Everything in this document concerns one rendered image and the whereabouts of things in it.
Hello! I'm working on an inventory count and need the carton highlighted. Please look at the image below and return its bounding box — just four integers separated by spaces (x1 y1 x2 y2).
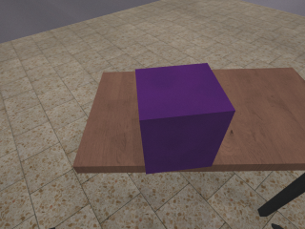
135 63 235 175

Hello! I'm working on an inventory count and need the table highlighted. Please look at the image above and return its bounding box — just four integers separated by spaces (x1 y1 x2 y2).
72 67 305 217

